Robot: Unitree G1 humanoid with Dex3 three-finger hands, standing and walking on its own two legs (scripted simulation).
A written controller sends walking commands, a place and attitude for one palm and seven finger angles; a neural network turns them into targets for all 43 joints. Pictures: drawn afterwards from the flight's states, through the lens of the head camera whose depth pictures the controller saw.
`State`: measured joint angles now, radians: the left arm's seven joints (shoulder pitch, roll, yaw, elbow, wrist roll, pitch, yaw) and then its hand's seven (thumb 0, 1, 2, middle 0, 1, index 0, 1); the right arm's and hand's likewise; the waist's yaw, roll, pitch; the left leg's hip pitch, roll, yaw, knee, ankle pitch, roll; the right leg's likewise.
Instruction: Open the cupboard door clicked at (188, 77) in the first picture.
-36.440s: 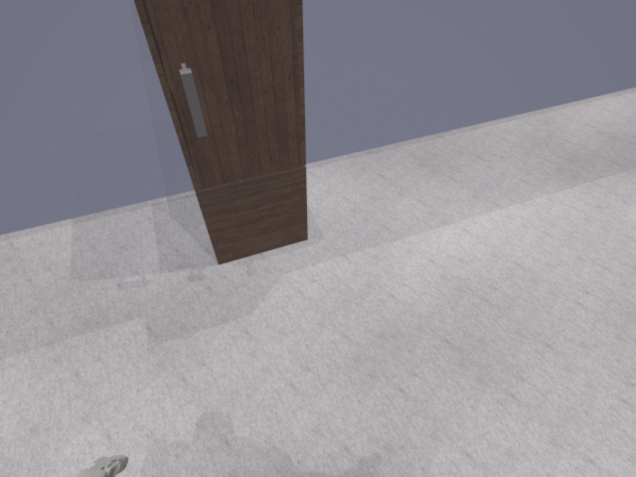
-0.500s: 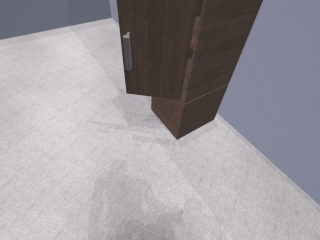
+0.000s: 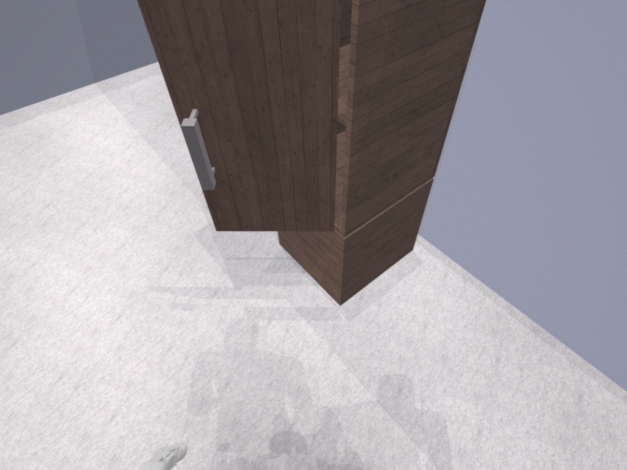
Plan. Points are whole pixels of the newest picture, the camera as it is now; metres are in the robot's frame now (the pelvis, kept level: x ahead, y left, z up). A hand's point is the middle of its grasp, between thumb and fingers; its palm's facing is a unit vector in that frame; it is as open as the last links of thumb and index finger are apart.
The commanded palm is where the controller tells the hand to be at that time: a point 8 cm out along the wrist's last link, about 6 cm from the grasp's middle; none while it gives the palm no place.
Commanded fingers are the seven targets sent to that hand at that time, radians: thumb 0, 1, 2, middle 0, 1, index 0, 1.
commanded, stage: take the last steps up to it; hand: left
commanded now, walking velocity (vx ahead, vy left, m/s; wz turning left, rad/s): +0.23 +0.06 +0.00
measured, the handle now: (202, 150) +0.73 +0.27 -0.04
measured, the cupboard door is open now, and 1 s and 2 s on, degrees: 49 49 49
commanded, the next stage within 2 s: come to a stop and stand still in 0.20 s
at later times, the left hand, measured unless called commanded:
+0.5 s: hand (172, 454) +0.17 +0.23 -0.17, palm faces +0.04 -0.98 -0.18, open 7.4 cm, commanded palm none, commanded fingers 0.00 0.90 0.90 -0.20 -0.30 -0.20 -0.30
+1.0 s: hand (188, 411) +0.23 +0.22 -0.17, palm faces +0.01 -0.98 -0.21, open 7.4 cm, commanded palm none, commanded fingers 0.00 0.90 0.90 -0.20 -0.30 -0.20 -0.30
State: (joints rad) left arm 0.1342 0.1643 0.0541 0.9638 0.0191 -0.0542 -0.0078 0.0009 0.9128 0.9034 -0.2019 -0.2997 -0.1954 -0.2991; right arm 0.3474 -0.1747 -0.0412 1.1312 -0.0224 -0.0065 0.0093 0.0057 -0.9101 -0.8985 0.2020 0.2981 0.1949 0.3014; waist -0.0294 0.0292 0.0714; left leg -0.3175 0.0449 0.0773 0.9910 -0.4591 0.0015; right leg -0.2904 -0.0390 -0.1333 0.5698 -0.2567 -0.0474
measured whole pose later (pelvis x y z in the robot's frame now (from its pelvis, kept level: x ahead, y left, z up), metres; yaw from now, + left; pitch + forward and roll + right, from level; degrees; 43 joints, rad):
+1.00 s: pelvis +0.16 +0.04 +0.00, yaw -1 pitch +0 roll -1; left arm 0.17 0.18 0.02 1.01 0.01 0.00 0.04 0.00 0.91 0.90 -0.21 -0.30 -0.20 -0.30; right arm 0.21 -0.20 -0.03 1.02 -0.01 0.03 -0.01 0.00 -0.91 -0.90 0.20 0.30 0.19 0.30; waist 0.00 -0.01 0.06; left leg -0.23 0.01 0.05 0.57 -0.33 0.02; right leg -0.26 -0.02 -0.06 0.53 -0.26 0.00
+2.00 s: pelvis +0.15 +0.03 +0.01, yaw -2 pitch -2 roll +1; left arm 0.29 0.13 0.00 1.12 0.01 -0.01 0.03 0.01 0.92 0.90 -0.20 -0.30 -0.20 -0.30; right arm 0.30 -0.13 0.01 1.14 -0.01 -0.02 -0.02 0.00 -0.91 -0.90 0.20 0.30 0.19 0.30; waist 0.00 0.00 0.02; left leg -0.16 0.01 0.06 0.44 -0.25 0.01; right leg -0.23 -0.02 -0.04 0.46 -0.21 -0.01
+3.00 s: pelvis +0.14 +0.03 -0.09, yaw +0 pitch +17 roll -2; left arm 0.30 0.28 0.29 0.10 -0.33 -0.41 -0.36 0.00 -0.06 0.49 -0.27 -0.92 -0.27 -0.92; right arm 0.27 -0.27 -0.02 0.56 0.03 -0.21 -0.05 0.01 -0.90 -0.90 0.20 0.30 0.20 0.30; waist -0.01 0.02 -0.13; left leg -0.93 0.02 -0.01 1.19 -0.56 0.02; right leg -0.94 -0.03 -0.09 1.13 -0.49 -0.01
